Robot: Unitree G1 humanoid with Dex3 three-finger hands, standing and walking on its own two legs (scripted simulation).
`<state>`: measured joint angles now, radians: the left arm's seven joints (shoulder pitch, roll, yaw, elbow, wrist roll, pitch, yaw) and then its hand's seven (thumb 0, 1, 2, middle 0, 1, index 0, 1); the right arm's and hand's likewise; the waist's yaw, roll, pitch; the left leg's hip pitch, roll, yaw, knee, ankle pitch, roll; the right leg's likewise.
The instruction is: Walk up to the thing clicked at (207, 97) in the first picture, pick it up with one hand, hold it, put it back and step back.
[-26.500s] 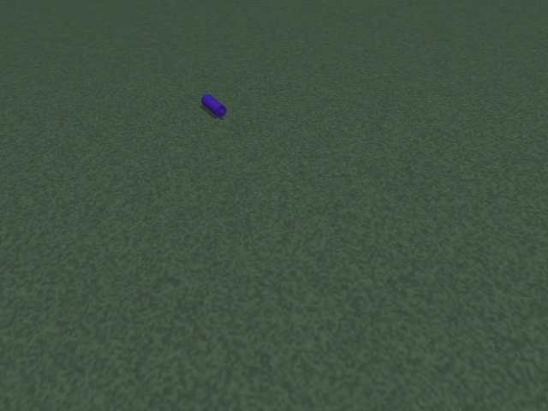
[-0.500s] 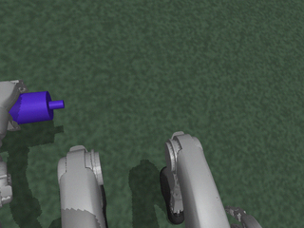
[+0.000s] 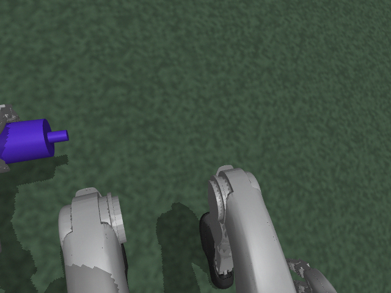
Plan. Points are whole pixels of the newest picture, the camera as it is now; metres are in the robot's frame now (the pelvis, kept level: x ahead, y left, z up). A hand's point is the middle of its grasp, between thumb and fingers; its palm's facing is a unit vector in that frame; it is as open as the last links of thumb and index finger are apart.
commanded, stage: lower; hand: left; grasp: from above
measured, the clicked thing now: (5, 143) +0.42 +0.35 -0.21
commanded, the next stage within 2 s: rest in 0.04 s
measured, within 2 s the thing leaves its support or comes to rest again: rests again in 1.64 s
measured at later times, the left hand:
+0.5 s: hand (3, 146) +0.42 +0.36 -0.23, palm faces -0.47 -0.14 -0.87, open 10.9 cm
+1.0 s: hand (8, 149) +0.42 +0.36 -0.25, palm faces -0.46 -0.15 -0.88, open 10.9 cm
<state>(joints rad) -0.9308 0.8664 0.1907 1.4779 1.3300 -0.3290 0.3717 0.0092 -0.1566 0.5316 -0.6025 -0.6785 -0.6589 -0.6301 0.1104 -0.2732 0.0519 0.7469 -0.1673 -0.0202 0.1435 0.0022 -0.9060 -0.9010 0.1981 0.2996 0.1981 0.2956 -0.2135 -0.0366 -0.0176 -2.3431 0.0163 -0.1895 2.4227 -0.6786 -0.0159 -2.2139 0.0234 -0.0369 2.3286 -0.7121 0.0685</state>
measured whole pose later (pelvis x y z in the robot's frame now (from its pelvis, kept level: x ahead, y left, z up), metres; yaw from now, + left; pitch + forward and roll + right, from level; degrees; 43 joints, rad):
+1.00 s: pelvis +0.01 +0.00 -0.04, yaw -4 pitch +29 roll -13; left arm -0.92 0.99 0.23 1.61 1.36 -0.34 0.53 0.01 -0.16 0.54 -0.65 -0.59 -0.70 -0.54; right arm 0.04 -0.28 0.16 0.75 -0.26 -0.09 0.18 0.00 -0.90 -0.90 0.20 0.30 0.20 0.30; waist -0.26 -0.11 0.07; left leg -2.39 0.02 -0.26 2.57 -0.72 -0.02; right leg -2.25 0.06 -0.08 2.43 -0.72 0.07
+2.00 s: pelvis +0.00 +0.01 -0.04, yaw -5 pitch +27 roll -15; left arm -0.93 1.04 0.20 1.66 1.33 -0.32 0.55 0.00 -0.35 0.91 -0.18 -0.98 -0.21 -0.96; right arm 0.03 -0.30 0.21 0.72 -0.29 -0.14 0.22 0.00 -0.89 -0.90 0.20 0.30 0.20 0.30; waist -0.28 -0.12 0.10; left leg -2.38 0.02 -0.28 2.60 -0.72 -0.02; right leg -2.23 0.06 -0.10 2.43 -0.71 0.08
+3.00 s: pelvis -0.01 +0.00 +0.04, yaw +1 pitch +32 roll -10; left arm -0.88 0.86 0.06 1.21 1.10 -0.27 0.00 0.00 -0.51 1.02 -0.07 -1.03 -0.08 -1.03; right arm 0.11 -0.30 0.07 0.66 -0.09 0.02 0.12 0.00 -0.90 -0.90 0.20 0.30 0.20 0.30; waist -0.15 0.01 -0.06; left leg -2.22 0.03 -0.16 2.29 -0.65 0.01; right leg -2.10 0.01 -0.03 2.19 -0.67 0.06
